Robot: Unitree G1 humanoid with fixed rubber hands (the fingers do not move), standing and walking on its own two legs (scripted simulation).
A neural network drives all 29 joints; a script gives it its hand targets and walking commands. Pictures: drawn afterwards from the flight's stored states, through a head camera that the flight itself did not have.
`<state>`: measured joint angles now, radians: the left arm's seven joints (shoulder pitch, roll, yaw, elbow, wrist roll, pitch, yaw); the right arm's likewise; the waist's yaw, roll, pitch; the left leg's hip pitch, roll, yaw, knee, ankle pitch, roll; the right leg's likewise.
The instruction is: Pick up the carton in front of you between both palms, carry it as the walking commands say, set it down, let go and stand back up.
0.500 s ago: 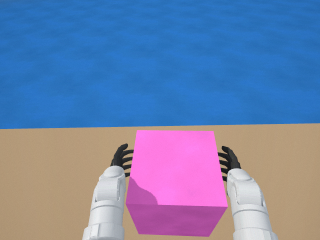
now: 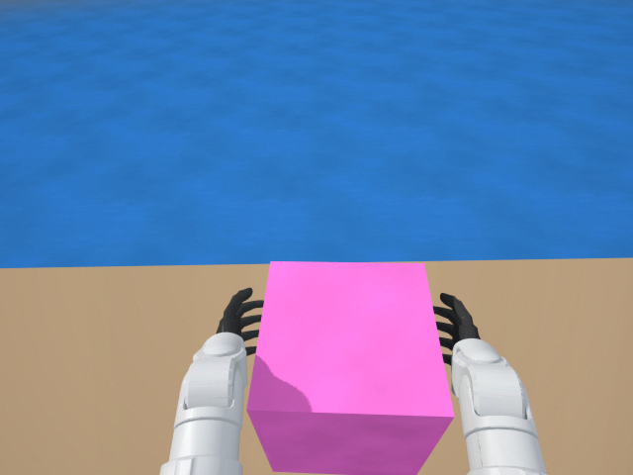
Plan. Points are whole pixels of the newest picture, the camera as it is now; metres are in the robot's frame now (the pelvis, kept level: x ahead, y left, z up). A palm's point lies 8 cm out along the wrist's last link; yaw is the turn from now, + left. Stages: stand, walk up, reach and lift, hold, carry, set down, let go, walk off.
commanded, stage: hold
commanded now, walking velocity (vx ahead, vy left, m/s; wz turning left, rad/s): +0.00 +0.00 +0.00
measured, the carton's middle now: (344, 372) +0.29 +0.00 -0.03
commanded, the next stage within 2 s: carry in 0.76 s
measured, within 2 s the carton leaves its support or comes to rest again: neither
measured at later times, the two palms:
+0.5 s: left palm (229, 344) +0.28 +0.15 +0.05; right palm (467, 349) +0.28 -0.15 +0.05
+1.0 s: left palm (215, 317) +0.31 +0.17 +0.06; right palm (443, 313) +0.32 -0.13 +0.07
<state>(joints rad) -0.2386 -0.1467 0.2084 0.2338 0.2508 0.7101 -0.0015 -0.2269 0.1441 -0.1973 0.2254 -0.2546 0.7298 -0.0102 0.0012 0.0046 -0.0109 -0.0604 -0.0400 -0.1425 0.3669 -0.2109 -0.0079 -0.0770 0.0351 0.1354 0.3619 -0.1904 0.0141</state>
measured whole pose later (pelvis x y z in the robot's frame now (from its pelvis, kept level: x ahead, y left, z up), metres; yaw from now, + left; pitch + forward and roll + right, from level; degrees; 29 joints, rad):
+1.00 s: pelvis +0.03 +0.01 -0.01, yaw +1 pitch +2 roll +0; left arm -0.20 -0.13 0.15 -0.02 0.18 0.90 0.04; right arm -0.21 0.13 -0.15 0.01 -0.16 0.91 -0.05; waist 0.00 -0.03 -0.15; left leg -0.24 0.00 0.01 0.53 -0.31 -0.01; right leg -0.27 -0.04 0.03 0.59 -0.37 0.02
